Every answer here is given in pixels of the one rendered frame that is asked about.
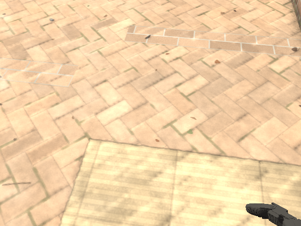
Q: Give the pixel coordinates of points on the right robot hand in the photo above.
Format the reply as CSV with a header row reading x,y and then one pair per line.
x,y
275,213

